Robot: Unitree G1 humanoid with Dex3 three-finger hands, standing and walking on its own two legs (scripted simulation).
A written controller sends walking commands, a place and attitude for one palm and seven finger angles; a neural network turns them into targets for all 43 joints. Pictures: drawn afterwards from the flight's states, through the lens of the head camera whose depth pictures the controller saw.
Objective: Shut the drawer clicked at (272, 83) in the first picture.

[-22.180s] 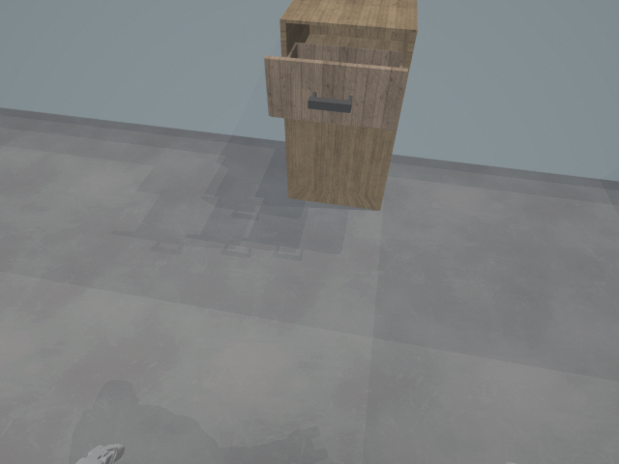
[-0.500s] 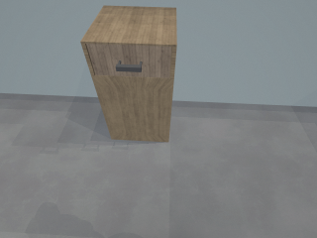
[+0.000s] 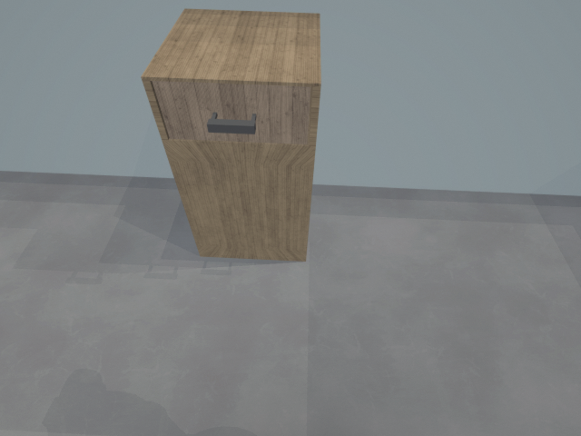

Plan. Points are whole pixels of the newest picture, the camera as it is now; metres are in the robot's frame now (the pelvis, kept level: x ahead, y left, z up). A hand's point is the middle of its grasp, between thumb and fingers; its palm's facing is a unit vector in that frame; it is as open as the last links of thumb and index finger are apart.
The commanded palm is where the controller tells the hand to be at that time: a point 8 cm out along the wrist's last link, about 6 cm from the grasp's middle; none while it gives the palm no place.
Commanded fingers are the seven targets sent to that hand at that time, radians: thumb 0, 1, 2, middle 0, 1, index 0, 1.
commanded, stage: look to check the result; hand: left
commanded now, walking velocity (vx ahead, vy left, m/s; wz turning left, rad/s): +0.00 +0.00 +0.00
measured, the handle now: (233, 121) +0.85 +0.20 -0.07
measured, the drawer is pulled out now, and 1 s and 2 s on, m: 0.00 0.00 0.00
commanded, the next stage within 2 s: stand and wait in 0.04 s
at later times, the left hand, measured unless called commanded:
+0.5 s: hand out of the picture +0.06 +0.23 -0.16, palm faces +0.00 -0.96 -0.29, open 7.4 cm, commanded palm none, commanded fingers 0.00 0.90 0.90 -0.20 -0.30 -0.20 -0.30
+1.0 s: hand out of the picture +0.07 +0.23 -0.16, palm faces -0.01 -0.95 -0.30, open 7.4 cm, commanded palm none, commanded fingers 0.00 0.90 0.90 -0.20 -0.30 -0.20 -0.30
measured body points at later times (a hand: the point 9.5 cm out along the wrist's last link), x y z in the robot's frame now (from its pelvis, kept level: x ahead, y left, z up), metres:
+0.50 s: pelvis +0.00 +0.00 +0.00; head +0.02 +0.00 +0.45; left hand +0.06 +0.28 -0.14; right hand +0.05 -0.27 -0.15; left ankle +0.00 +0.12 -0.75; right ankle +0.00 -0.13 -0.75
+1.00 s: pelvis +0.01 +0.00 +0.00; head +0.03 +0.00 +0.45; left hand +0.07 +0.28 -0.14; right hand +0.07 -0.28 -0.14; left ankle +0.00 +0.12 -0.75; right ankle +0.00 -0.13 -0.75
